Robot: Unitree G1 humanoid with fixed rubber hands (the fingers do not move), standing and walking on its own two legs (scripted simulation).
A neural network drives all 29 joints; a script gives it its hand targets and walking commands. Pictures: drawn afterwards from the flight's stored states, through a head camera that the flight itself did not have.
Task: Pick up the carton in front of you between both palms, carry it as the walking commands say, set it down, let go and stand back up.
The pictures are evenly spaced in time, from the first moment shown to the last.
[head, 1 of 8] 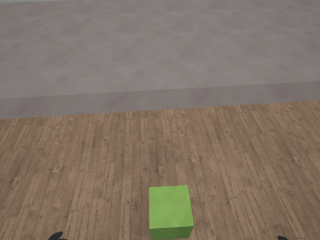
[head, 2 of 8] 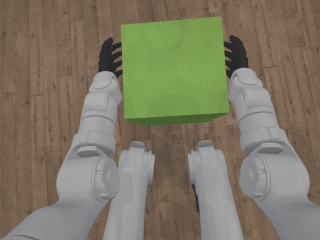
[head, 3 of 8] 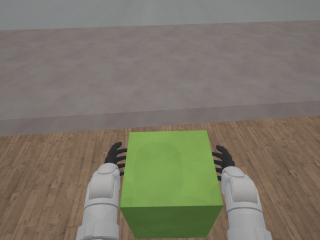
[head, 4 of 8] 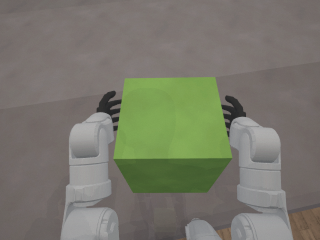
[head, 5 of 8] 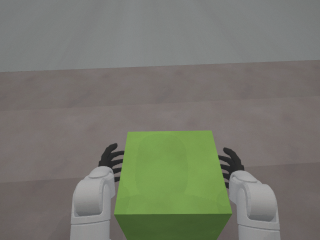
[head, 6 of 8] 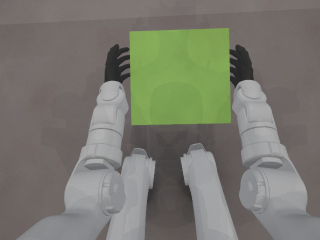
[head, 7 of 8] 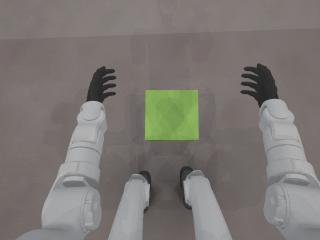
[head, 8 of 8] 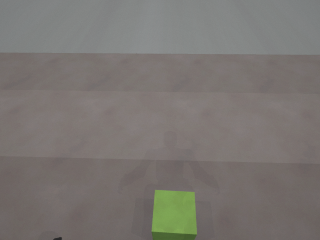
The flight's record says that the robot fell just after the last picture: no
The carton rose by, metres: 0.68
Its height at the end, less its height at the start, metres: -0.11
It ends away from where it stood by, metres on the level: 2.58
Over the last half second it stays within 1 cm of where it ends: yes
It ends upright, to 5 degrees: yes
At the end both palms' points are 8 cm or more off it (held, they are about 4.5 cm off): yes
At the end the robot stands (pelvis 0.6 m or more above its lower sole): yes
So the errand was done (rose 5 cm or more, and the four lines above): yes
